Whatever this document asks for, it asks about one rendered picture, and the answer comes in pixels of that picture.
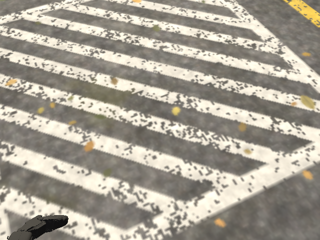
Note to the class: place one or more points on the robot left hand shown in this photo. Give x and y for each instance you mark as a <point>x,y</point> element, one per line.
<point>37,226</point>

